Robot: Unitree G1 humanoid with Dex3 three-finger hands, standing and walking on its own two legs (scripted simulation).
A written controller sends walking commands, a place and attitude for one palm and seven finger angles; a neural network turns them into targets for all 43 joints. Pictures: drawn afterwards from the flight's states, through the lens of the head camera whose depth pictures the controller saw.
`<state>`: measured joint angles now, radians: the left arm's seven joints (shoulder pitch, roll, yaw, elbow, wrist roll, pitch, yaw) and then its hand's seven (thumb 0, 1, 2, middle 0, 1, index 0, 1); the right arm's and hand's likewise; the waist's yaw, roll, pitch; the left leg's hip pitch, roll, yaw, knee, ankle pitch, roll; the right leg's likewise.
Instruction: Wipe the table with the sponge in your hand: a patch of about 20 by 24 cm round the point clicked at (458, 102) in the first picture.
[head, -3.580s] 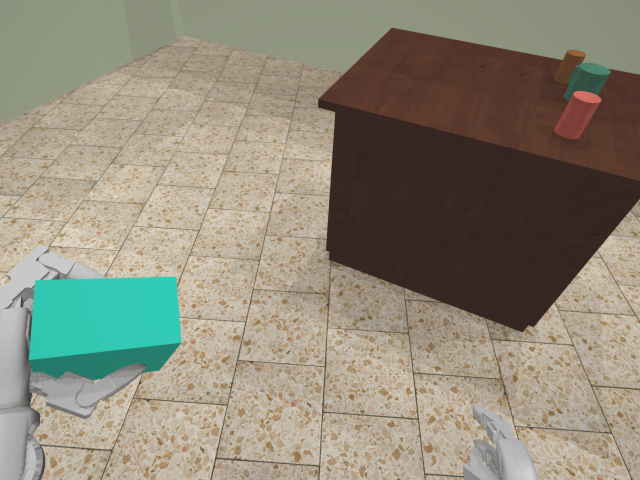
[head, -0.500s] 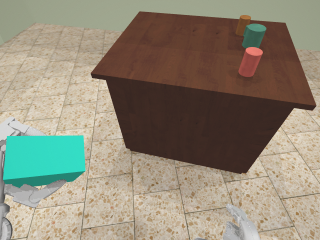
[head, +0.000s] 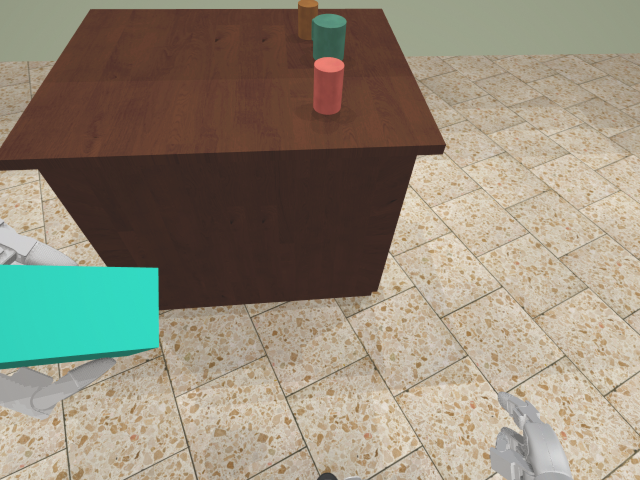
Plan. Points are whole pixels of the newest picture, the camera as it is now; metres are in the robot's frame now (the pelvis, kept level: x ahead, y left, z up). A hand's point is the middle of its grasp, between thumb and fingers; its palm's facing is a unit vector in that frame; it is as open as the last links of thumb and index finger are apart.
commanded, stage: turn to face it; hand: left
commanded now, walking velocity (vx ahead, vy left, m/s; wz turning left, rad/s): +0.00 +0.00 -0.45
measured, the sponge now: (94, 318) +0.22 +0.21 +0.17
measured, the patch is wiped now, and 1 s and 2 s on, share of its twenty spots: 0.00 0.00 0.00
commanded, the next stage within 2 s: take the last steps up to it in 0.34 s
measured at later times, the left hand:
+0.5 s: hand (217, 324) +0.22 +0.11 +0.17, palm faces +0.08 -0.83 -0.56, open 10.7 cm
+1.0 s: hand (232, 313) +0.23 +0.10 +0.17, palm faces +0.20 -0.89 -0.42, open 10.7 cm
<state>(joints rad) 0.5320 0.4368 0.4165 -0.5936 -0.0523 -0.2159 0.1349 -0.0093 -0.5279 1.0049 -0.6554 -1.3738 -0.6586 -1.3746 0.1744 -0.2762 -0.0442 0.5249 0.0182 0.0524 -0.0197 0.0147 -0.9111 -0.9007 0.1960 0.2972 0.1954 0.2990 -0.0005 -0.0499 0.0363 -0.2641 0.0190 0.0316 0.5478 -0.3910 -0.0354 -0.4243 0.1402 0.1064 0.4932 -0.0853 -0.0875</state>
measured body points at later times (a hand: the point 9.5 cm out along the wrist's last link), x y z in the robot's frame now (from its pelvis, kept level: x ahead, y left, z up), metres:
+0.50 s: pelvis -0.05 -0.06 +0.01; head +0.01 -0.08 +0.45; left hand +0.21 +0.15 +0.20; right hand +0.05 -0.34 -0.10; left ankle -0.06 +0.08 -0.69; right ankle -0.02 -0.14 -0.73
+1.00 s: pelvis -0.03 -0.08 +0.00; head -0.02 -0.10 +0.45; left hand +0.22 +0.15 +0.19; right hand +0.09 -0.32 -0.11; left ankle -0.04 +0.05 -0.66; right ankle -0.04 -0.18 -0.73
